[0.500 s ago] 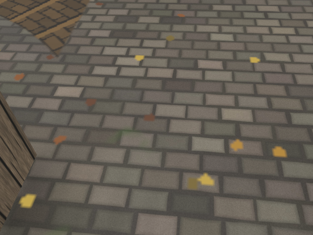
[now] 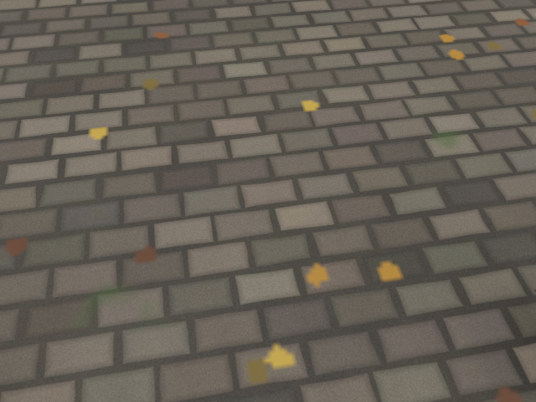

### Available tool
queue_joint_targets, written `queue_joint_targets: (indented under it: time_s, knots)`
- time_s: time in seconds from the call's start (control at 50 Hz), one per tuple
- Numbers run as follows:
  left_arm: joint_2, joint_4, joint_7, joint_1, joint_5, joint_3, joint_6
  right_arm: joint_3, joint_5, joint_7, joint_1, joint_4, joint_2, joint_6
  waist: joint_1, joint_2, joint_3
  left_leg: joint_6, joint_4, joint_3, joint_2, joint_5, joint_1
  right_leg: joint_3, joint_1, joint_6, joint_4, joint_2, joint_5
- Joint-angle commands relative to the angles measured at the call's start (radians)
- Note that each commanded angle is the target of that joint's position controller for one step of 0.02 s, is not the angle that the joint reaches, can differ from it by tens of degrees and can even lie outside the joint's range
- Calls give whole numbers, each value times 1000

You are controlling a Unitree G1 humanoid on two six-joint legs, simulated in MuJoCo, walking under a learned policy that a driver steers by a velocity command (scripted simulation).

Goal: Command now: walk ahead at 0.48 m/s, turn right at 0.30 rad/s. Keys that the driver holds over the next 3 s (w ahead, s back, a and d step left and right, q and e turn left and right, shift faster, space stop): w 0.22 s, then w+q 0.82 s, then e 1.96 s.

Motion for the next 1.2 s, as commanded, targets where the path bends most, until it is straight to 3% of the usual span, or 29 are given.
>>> queue_joint_targets:
  time_s: [0.02, 0.06, 0.12, 0.22, 0.26, 0.28, 0.3, 0.32, 0.34, 0.36, 0.4, 0.44, 0.5, 0.56, 0.64, 0.72, 0.78, 0.82, 0.84, 0.86, 0.88, 0.9, 0.92, 0.94, 0.98, 1.02, 1.06, 1.12, 1.2]
  knots:
    - [7, -83, -11, -22, 12, -6, -6, -32, 10, 0, -2, -25, -129, -22, 9, 126, 28, 196, -244, -258, 279, 57, 88, 47, -181, 6, -99, -70, 64]
    - [2, -105, -21, -81, 24, -17, -12, -38, 16, -1, 0, -13, -154, -20, 4, 107, 38, 202, -260, -201, 270, 112, 85, 22, -177, 16, -235, -79, 160]
    - [2, -130, -37, -181, 21, -31, -23, -43, 26, -4, 22, 3, -184, -10, -25, 105, 49, 178, -259, -110, 238, 160, 52, -32, -93, 21, -415, -55, 293]
    - [45, -178, -50, -280, 14, -25, -25, -50, 44, -6, 111, 56, -221, 14, -32, 110, 55, 144, -201, -98, 296, 230, 171, -55, -41, -20, -545, -18, 266]
    - [84, -155, -47, -172, 19, 0, -29, -45, 46, -9, 108, 66, -226, 29, 49, 115, -14, 110, -31, -72, 267, 480, 169, -92, 164, -53, -608, 31, 244]
    - [132, -107, -38, -14, 21, 28, -28, -33, 39, -11, 118, 66, -201, 32, 122, 105, -111, 80, 161, -39, 215, 534, 92, -98, 395, -77, -606, 45, 246]
    - [220, -80, -21, 169, 32, 53, -22, -4, 8, -12, 128, 36, -136, 29, 183, -31, -269, 33, 503, 1, 148, 226, -124, 136, 697, -139, -585, -171, 242]
    - [270, -80, -22, 175, 43, 53, -18, 25, 22, -10, 242, 23, -31, 12, 105, -260, -392, -12, 812, -70, -16, -394, -429, 601, 888, -267, -749, -377, -19]
    - [171, -86, -26, 154, 37, 30, -23, -5, 50, -8, 172, 36, -153, 2, 145, -129, -315, -5, 923, -185, 27, -387, -519, 613, 804, -238, -815, -356, -124]
    - [133, -84, -27, 91, 31, 16, -30, -18, 65, -7, 101, 8, -184, -2, 124, -109, -178, 9, 927, -167, 73, -294, -574, 453, 691, -200, -829, -327, -82]
    - [70, -86, -33, -25, 38, 0, -43, -22, 42, -17, 65, 9, -161, 10, 58, -62, -71, 4, 837, -154, 145, -139, -500, 247, 482, -163, -885, -248, 93]
    - [40, -75, -34, -69, 48, -1, -63, -21, 44, -16, 105, 28, -122, 39, 15, -68, -53, -3, 808, -161, 168, -65, -406, 125, 387, -153, -944, -214, 204]
    - [55, -44, -25, -67, 52, 9, -79, -19, 41, -17, 67, 10, -90, 64, 1, -20, -5, -19, 744, -175, 167, 18, -452, 0, 362, -159, -987, -209, 336]
    - [71, -20, -11, -48, 53, 15, -76, -16, 34, -7, 1, -15, -80, 62, 14, -4, 26, -27, 583, -175, 154, 162, -495, -101, 394, -149, -1004, -193, 382]
    - [106, 5, 2, -5, 42, 24, -62, 2, 28, 20, -139, -67, -56, 55, 67, 23, 74, -12, 382, -86, 140, 266, -485, -198, 443, -133, -1017, -199, 409]
    - [129, 36, 6, 57, 24, 35, -29, 7, 30, 45, -240, -132, -57, 54, 95, 26, 98, 25, 285, -26, 118, 182, -537, -245, 598, -122, -947, -237, 533]
    - [167, 29, 15, 36, 15, 44, -4, -13, 33, 55, -196, -156, -96, 60, 38, -27, 25, 77, 276, 56, 33, 42, -398, -284, 654, -92, -776, -241, 984]
    - [185, 18, 22, 5, 8, 46, 11, -58, 39, 45, 21, -114, -172, 66, -94, -39, -99, 135, 228, 79, -46, 21, -96, -308, 579, -57, -464, -209, 1113]
    - [166, 5, 26, 3, 16, 37, 5, -94, 38, 24, 185, -74, -244, 76, -173, 24, -183, 182, 176, -42, -6, 50, 205, -307, 367, -12, -186, -168, 870]
    - [2, -47, 8, 101, 56, -11, -23, -111, 43, 11, 173, -73, -354, 75, -46, 303, -244, 363, 134, -578, 262, -42, 557, -247, -116, 60, 182, 34, -145]
    - [52, -66, -7, 23, 21, -13, -70, -89, 31, 16, 196, -108, -295, 58, -98, 191, -401, 438, -38, -908, 359, -188, 640, 12, -249, 50, 316, 95, -277]
    - [109, -101, -16, -95, -19, 2, -95, -72, 22, 19, 165, -102, -235, 44, -123, 131, -261, 373, -83, -770, 335, -130, 554, 45, -334, 24, 294, 38, -181]
    - [100, -108, -13, -110, -14, -2, -107, -63, 28, 20, 104, -106, -203, 34, -76, 67, -160, 334, -81, -640, 292, -48, 406, 40, -312, 8, 202, -8, -90]
    - [102, -93, -5, -104, 14, 3, -107, -52, 29, 18, 32, -118, -166, 32, -29, 34, -95, 305, -87, -536, 248, 63, 260, 35, -248, 16, 111, -41, -42]
    - [113, -85, -5, -65, 36, 14, -83, -41, 12, 9, -24, -147, -139, 30, 25, 65, -67, 293, -126, -447, 200, 202, 105, 38, -128, 38, 25, -68, 14]
    - [82, -94, -5, -68, 46, 8, -63, -46, 19, -2, -13, -144, -161, 27, 36, 62, -50, 294, -144, -384, 180, 300, 21, 11, -103, 73, -66, -64, 50]
    - [55, -115, -4, -125, 47, -3, -54, -51, 17, -17, 1, -135, -184, 29, 25, 75, -16, 269, -146, -298, 147, 400, -32, -18, -103, 100, -211, -48, 163]
    - [11, -118, -21, -205, 47, -25, -66, -41, 14, -33, 51, -104, -160, 42, -35, 112, -32, 187, -100, -159, 77, 511, -62, -67, 19, 94, -462, 2, 453]
    - [42, -126, -44, -246, 33, -18, -74, -29, 4, -32, 88, -64, -157, 45, -59, 137, -45, 157, -49, -184, 141, 448, 54, -48, 35, 38, -581, 20, 528]
Next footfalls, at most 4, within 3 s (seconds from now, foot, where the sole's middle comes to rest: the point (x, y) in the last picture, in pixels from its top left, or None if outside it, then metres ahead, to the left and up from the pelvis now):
0.28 right None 0.32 -0.16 -0.78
0.84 left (233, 360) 0.60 0.09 -0.78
1.28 right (264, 254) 0.92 0.01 -0.78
1.72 left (191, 278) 0.84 0.22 -0.78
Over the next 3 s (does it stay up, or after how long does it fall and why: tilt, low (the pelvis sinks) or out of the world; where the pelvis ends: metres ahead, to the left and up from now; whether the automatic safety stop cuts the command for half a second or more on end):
stays up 0.78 0.06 -0.01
